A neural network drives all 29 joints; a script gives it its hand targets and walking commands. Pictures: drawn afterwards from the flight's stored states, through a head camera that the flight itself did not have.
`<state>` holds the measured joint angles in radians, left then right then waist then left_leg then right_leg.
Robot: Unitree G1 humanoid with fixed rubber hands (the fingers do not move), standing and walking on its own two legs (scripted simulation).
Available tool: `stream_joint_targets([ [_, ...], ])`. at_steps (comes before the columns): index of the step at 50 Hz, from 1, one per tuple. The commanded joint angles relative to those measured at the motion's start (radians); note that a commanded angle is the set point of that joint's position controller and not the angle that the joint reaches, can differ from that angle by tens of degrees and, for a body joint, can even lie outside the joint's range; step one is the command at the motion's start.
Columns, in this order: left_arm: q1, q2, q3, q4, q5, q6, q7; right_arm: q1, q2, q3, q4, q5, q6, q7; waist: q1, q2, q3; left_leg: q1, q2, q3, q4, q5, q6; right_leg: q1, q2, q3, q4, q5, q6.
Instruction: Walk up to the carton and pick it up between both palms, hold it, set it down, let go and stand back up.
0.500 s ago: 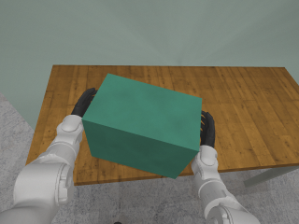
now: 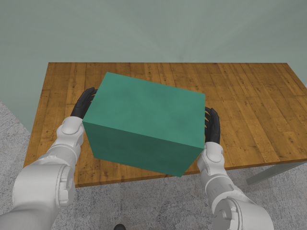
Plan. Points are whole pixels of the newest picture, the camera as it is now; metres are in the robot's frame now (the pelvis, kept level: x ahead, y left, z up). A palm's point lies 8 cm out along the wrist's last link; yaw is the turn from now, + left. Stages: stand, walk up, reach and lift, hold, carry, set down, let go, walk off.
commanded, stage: set down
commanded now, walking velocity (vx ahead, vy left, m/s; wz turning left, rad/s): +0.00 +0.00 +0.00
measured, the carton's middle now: (146, 127) +0.40 +0.00 -0.02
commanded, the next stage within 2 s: none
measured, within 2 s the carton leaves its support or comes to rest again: neither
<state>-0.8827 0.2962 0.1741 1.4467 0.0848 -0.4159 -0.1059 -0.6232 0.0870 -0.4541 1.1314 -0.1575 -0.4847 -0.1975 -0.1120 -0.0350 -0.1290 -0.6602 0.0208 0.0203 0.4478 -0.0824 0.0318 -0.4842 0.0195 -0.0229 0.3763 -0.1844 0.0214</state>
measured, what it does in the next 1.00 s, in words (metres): stands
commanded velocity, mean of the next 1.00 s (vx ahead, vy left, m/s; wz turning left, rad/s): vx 0.00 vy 0.00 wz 0.00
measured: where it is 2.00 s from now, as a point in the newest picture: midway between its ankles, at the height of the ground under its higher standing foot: outside the picture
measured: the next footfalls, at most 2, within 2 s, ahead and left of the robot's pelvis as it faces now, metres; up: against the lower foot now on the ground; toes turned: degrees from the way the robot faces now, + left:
none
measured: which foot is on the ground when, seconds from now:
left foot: down 0.00-1.00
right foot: down 0.00-1.00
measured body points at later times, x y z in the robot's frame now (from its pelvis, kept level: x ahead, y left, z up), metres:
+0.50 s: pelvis +0.00 +0.00 -0.01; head +0.07 +0.05 +0.43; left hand +0.46 +0.19 +0.03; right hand +0.37 -0.20 +0.02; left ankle +0.07 +0.09 -0.73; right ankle -0.02 -0.14 -0.73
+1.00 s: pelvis +0.00 +0.00 -0.01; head +0.04 +0.04 +0.44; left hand +0.45 +0.20 +0.07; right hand +0.37 -0.21 +0.06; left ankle +0.07 +0.09 -0.73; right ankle -0.02 -0.14 -0.73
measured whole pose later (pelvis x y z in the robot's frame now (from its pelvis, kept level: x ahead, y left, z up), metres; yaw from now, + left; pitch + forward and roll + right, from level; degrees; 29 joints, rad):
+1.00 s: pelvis +0.00 +0.00 -0.01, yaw +0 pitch +12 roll -3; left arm -0.78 0.45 -0.14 1.07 -0.33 -0.06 -0.12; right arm -0.59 -0.12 -0.01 0.84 0.30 -0.05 -0.26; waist -0.14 -0.01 -0.16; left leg -0.65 0.02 0.02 0.61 -0.18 0.04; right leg -0.48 0.02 -0.02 0.55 -0.28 0.03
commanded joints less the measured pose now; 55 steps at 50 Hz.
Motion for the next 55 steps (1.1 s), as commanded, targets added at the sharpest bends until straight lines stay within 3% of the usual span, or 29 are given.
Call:
stream_joint_targets([
  [1, -0.502, -0.088, -0.075, -0.248, -0.033, -0.05, 0.014, -0.436, 0.03, 0.149, -0.156, 0.006, 0.016, 0.04, -0.033, 0.208, -0.658, 0.687, 0.044, -0.036, 0.051, 0.148, -0.11, -0.085, 0.007, -0.059, -0.033, 0.119, -0.036],
  [6, -0.539, 0.03, -0.096, -0.287, -0.125, -0.016, 0.046, -0.441, 0.009, 0.205, -0.26, 0.092, 0.088, -0.007, -0.03, 0.201, -0.704, 0.619, 0.021, -0.021, 0.101, 0.094, -0.08, -0.097, -0.007, -0.048, 0.033, 0.119, -0.014],
  [8, -0.528, 0.076, -0.117, -0.257, -0.147, 0.014, 0.05, -0.428, -0.083, 0.237, -0.232, 0.141, 0.109, -0.02, -0.033, 0.235, -0.691, 0.632, 0.028, -0.023, 0.129, 0.147, -0.094, -0.121, -0.001, -0.054, 0.052, 0.15, -0.015],
  [12, -0.517, 0.126, -0.115, -0.299, -0.178, 0.044, 0.043, -0.43, -0.111, 0.284, -0.277, 0.207, 0.124, -0.044, -0.02, 0.224, -0.746, 0.651, 0.025, -0.024, 0.174, 0.228, -0.103, -0.123, 0.009, -0.06, 0.078, 0.202, -0.011],
  [13, -0.505, 0.08, -0.119, -0.364, -0.178, 0.044, 0.039, -0.418, -0.06, 0.298, -0.294, 0.216, 0.127, -0.044, -0.016, 0.237, -0.75, 0.665, 0.023, -0.035, 0.184, 0.266, -0.101, -0.133, 0.015, -0.057, 0.086, 0.217, -0.008],
  [14, -0.479, 0.16, -0.113, -0.355, -0.178, 0.06, 0.047, -0.408, -0.199, 0.28, -0.29, 0.229, 0.119, -0.05, -0.031, 0.257, -0.804, 0.704, 0.033, -0.037, 0.208, 0.335, -0.123, -0.136, 0.019, -0.065, 0.095, 0.268, -0.017],
  [15, -0.48, 0.118, -0.137, -0.358, -0.186, 0.074, 0.044, -0.41, -0.142, 0.307, -0.275, 0.262, 0.125, -0.05, -0.022, 0.278, -0.745, 0.712, 0.029, -0.046, 0.203, 0.351, -0.127, -0.157, 0.031, -0.063, 0.088, 0.26, -0.011],
  [22, -0.474, 0.248, -0.183, -0.439, -0.292, 0.142, 0.045, -0.42, -0.301, 0.346, -0.324, 0.358, 0.15, -0.066, -0.027, 0.245, -0.769, 0.712, 0.026, -0.052, 0.217, 0.333, -0.128, -0.156, 0.036, -0.076, 0.095, 0.273, -0.014],
  [25, -0.477, 0.249, -0.214, -0.449, -0.324, 0.159, 0.029, -0.444, -0.285, 0.365, -0.37, 0.372, 0.185, -0.063, -0.036, 0.227, -0.722, 0.694, 0.022, -0.05, 0.201, 0.256, -0.114, -0.152, 0.024, -0.076, 0.087, 0.218, -0.012],
  [27, -0.457, 0.236, -0.231, -0.373, -0.327, 0.17, 0.019, -0.41, -0.256, 0.384, -0.283, 0.368, 0.215, -0.059, -0.033, 0.235, -0.637, 0.668, 0.023, -0.058, 0.191, 0.181, -0.1, -0.195, 0.018, -0.07, 0.088, 0.144, -0.01],
  [30, -0.429, 0.242, -0.255, -0.416, -0.357, 0.17, 0.013, -0.393, -0.28, 0.385, -0.339, 0.378, 0.234, -0.052, -0.039, 0.237, -0.682, 0.683, 0.026, -0.071, 0.193, 0.19, -0.092, -0.206, 0.014, -0.076, 0.102, 0.147, -0.017],
  [31, -0.48, 0.286, -0.253, -0.547, -0.366, 0.168, 0.017, -0.42, -0.325, 0.385, -0.414, 0.4, 0.236, -0.051, -0.027, 0.272, -0.783, 0.733, 0.024, -0.06, 0.202, 0.241, -0.103, -0.173, 0.017, -0.076, 0.11, 0.197, -0.018],
  [32, -0.414, 0.262, -0.253, -0.409, -0.37, 0.181, 0.009, -0.399, -0.295, 0.414, -0.333, 0.414, 0.256, -0.048, -0.033, 0.227, -0.657, 0.691, 0.024, -0.058, 0.212, 0.224, -0.089, -0.201, 0.014, -0.069, 0.103, 0.162, -0.018],
  [33, -0.508, 0.319, -0.252, -0.557, -0.389, 0.196, 0.012, -0.449, -0.347, 0.398, -0.438, 0.422, 0.262, -0.051, -0.022, 0.253, -0.769, 0.739, 0.022, -0.053, 0.199, 0.243, -0.098, -0.157, 0.014, -0.077, 0.094, 0.205, -0.019],
  [34, -0.439, 0.289, -0.272, -0.397, -0.396, 0.218, 0.007, -0.44, -0.332, 0.412, -0.368, 0.433, 0.286, -0.051, -0.038, 0.204, -0.632, 0.679, 0.023, -0.055, 0.194, 0.173, -0.082, -0.2, 0.014, -0.071, 0.087, 0.139, -0.013],
  [37, -0.462, 0.313, -0.265, -0.538, -0.403, 0.227, 0.0, -0.444, -0.342, 0.388, -0.493, 0.412, 0.303, -0.058, -0.04, 0.203, -0.736, 0.716, 0.016, -0.058, 0.194, 0.174, -0.073, -0.155, 0.012, -0.073, 0.095, 0.176, -0.011],
  [40, -0.455, 0.348, -0.258, -0.498, -0.411, 0.24, -0.001, -0.431, -0.361, 0.4, -0.454, 0.414, 0.327, -0.059, -0.041, 0.198, -0.683, 0.704, 0.016, -0.057, 0.194, 0.172, -0.068, -0.167, 0.009, -0.071, 0.096, 0.158, -0.011],
  [41, -0.487, 0.357, -0.271, -0.58, -0.43, 0.251, 0.004, -0.447, -0.382, 0.395, -0.493, 0.435, 0.335, -0.061, -0.04, 0.227, -0.723, 0.741, 0.015, -0.053, 0.19, 0.197, -0.077, -0.161, 0.01, -0.075, 0.091, 0.178, -0.01],
  [42, -0.441, 0.335, -0.265, -0.471, -0.424, 0.262, -0.001, -0.417, -0.353, 0.411, -0.42, 0.431, 0.355, -0.06, -0.046, 0.188, -0.615, 0.704, 0.017, -0.062, 0.188, 0.152, -0.064, -0.185, 0.009, -0.07, 0.091, 0.133, -0.009],
  [43, -0.448, 0.331, -0.262, -0.578, -0.419, 0.264, -0.004, -0.411, -0.351, 0.394, -0.502, 0.42, 0.349, -0.062, -0.041, 0.205, -0.691, 0.749, 0.013, -0.057, 0.189, 0.187, -0.068, -0.15, 0.011, -0.071, 0.09, 0.171, -0.011],
  [45, -0.462, 0.367, -0.257, -0.593, -0.425, 0.285, -0.005, -0.446, -0.382, 0.409, -0.52, 0.454, 0.364, -0.063, -0.027, 0.207, -0.682, 0.761, 0.012, -0.051, 0.185, 0.215, -0.074, -0.132, 0.012, -0.068, 0.085, 0.196, -0.007],
  [46, -0.426, 0.345, -0.273, -0.52, -0.418, 0.29, -0.009, -0.419, -0.367, 0.398, -0.454, 0.438, 0.374, -0.063, -0.055, 0.197, -0.609, 0.736, 0.013, -0.056, 0.181, 0.18, -0.068, -0.164, 0.012, -0.068, 0.082, 0.164, -0.01],
  [47, -0.423, 0.377, -0.247, -0.575, -0.419, 0.286, -0.01, -0.397, -0.365, 0.415, -0.515, 0.447, 0.367, -0.064, -0.021, 0.203, -0.664, 0.742, 0.011, -0.052, 0.181, 0.191, -0.068, -0.142, 0.013, -0.069, 0.083, 0.167, -0.009],
  [49, -0.46, 0.398, -0.258, -0.629, -0.434, 0.311, -0.007, -0.456, -0.408, 0.414, -0.564, 0.467, 0.386, -0.064, -0.031, 0.203, -0.675, 0.763, 0.01, -0.048, 0.175, 0.219, -0.075, -0.122, 0.017, -0.069, 0.085, 0.216, -0.005],
  [50, -0.412, 0.396, -0.248, -0.53, -0.429, 0.32, -0.009, -0.415, -0.383, 0.42, -0.506, 0.466, 0.402, -0.062, -0.025, 0.186, -0.591, 0.733, 0.007, -0.05, 0.171, 0.196, -0.065, -0.129, 0.013, -0.063, 0.075, 0.195, -0.006],
  [51, -0.424, 0.393, -0.258, -0.615, -0.431, 0.325, -0.013, -0.414, -0.397, 0.418, -0.558, 0.468, 0.406, -0.059, -0.019, 0.19, -0.658, 0.783, 0.013, -0.055, 0.158, 0.202, -0.07, -0.096, 0.013, -0.067, 0.068, 0.19, -0.012],
  [52, -0.419, 0.379, -0.273, -0.506, -0.432, 0.328, -0.018, -0.406, -0.383, 0.421, -0.468, 0.459, 0.424, -0.057, -0.037, 0.197, -0.562, 0.754, 0.014, -0.064, 0.155, 0.142, -0.064, -0.15, 0.009, -0.066, 0.066, 0.123, -0.017],
  [54, -0.483, 0.427, -0.28, -0.582, -0.453, 0.324, -0.011, -0.442, -0.427, 0.405, -0.529, 0.468, 0.433, -0.057, -0.024, 0.211, -0.615, 0.773, 0.014, -0.064, 0.147, 0.106, -0.063, -0.14, 0.006, -0.066, 0.061, 0.089, -0.023],
  [55, -0.434, 0.397, -0.296, -0.513, -0.455, 0.319, -0.01, -0.41, -0.388, 0.42, -0.487, 0.47, 0.437, -0.055, -0.037, 0.215, -0.557, 0.746, 0.015, -0.061, 0.153, 0.105, -0.055, -0.174, 0.004, -0.06, 0.067, 0.08, -0.024],
])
